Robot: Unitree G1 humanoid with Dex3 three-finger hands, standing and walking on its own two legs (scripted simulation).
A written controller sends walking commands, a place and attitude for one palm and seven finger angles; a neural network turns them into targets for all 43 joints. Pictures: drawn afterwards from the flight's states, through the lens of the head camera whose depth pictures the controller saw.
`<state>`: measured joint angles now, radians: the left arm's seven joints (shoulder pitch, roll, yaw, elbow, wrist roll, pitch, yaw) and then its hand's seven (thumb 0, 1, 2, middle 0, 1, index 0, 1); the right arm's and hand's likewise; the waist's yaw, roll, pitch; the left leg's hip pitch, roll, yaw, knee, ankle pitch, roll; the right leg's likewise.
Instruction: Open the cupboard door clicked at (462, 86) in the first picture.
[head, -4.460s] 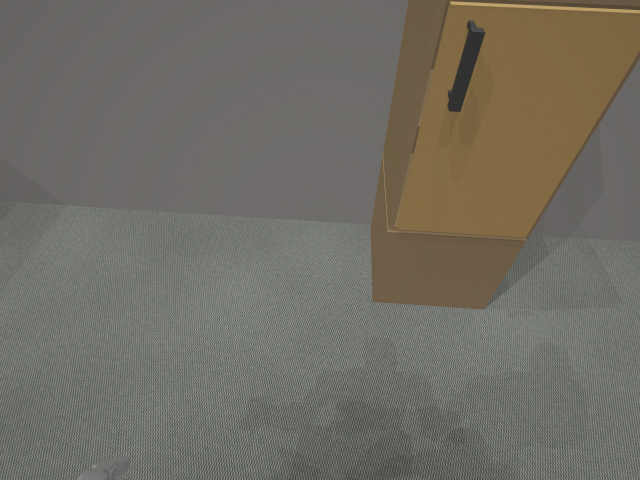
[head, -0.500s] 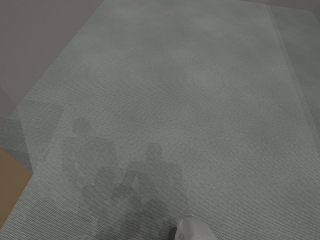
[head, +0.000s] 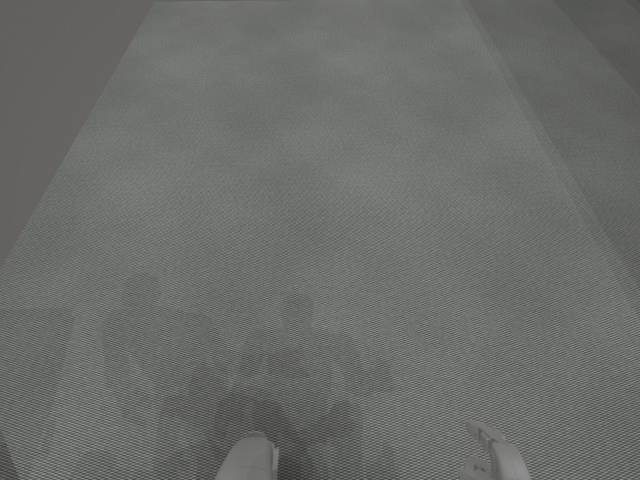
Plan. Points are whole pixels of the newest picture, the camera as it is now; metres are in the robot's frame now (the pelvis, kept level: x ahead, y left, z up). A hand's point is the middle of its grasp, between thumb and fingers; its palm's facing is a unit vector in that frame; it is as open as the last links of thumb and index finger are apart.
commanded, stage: walk to a spot facing it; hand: left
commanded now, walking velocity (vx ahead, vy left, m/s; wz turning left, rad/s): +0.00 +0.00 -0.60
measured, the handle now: out of the picture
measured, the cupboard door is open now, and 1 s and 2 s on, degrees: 0 0 0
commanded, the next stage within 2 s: none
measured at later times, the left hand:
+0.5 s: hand (208, 387) +0.25 +0.21 -0.16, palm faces -0.29 -0.93 -0.22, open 7.4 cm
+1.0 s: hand (272, 370) +0.29 +0.12 -0.16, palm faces -0.53 -0.81 -0.23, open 7.4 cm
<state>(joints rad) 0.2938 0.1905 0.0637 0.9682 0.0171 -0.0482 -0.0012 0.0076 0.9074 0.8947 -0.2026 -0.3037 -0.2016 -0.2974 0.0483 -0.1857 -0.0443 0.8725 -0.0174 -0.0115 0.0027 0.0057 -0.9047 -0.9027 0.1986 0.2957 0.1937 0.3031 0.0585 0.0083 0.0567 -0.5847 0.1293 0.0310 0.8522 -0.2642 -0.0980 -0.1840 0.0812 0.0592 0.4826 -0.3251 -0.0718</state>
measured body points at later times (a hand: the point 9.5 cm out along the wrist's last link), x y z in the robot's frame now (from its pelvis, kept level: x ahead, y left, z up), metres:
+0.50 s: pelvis +0.09 +0.05 +0.00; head +0.13 +0.04 +0.45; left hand +0.27 +0.26 -0.14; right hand +0.03 -0.20 -0.14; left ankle +0.11 +0.14 -0.74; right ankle +0.05 -0.09 -0.68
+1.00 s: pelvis +0.10 +0.01 +0.00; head +0.14 -0.02 +0.45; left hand +0.32 +0.16 -0.14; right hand +0.05 -0.25 -0.14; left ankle +0.19 +0.13 -0.69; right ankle +0.05 -0.08 -0.74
